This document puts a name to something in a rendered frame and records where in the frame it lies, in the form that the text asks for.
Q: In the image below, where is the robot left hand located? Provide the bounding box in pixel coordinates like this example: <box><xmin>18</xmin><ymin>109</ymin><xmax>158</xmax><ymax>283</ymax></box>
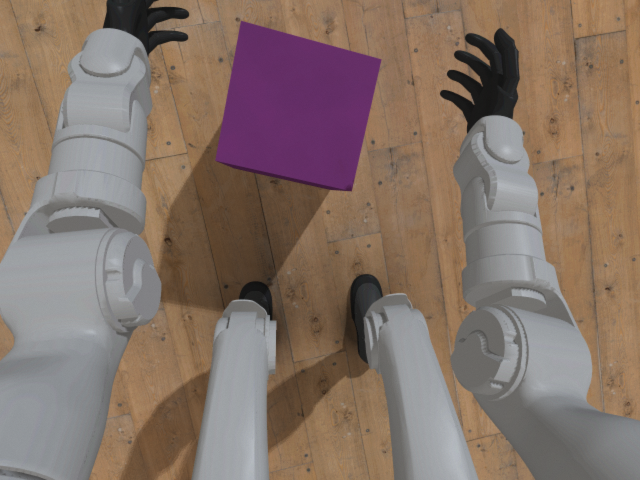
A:
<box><xmin>103</xmin><ymin>0</ymin><xmax>189</xmax><ymax>56</ymax></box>

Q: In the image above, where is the robot left upper arm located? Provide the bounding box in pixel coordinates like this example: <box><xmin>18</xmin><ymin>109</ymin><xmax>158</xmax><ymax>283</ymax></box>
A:
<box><xmin>0</xmin><ymin>227</ymin><xmax>161</xmax><ymax>480</ymax></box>

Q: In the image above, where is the robot left foot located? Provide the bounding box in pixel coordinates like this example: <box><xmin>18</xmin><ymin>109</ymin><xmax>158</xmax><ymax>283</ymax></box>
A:
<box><xmin>239</xmin><ymin>281</ymin><xmax>272</xmax><ymax>321</ymax></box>

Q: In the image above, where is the robot right upper arm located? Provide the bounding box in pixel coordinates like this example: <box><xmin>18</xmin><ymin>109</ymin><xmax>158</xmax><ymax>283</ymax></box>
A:
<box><xmin>450</xmin><ymin>304</ymin><xmax>640</xmax><ymax>480</ymax></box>

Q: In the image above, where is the robot left shin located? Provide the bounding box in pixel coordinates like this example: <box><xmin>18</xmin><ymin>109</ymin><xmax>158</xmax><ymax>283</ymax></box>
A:
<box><xmin>212</xmin><ymin>299</ymin><xmax>267</xmax><ymax>355</ymax></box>

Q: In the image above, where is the robot right hand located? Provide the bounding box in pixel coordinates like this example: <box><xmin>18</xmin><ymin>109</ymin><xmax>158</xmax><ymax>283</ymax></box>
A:
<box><xmin>440</xmin><ymin>28</ymin><xmax>520</xmax><ymax>134</ymax></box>

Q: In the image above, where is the left robot forearm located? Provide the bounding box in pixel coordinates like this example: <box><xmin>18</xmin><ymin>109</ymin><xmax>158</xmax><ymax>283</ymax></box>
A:
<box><xmin>0</xmin><ymin>28</ymin><xmax>152</xmax><ymax>330</ymax></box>

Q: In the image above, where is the carton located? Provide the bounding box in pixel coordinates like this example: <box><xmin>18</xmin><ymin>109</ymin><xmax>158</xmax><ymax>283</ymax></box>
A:
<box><xmin>215</xmin><ymin>21</ymin><xmax>382</xmax><ymax>191</ymax></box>

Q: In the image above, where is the right robot forearm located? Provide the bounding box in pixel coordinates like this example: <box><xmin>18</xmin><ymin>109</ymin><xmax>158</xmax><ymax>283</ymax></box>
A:
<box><xmin>453</xmin><ymin>115</ymin><xmax>582</xmax><ymax>335</ymax></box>

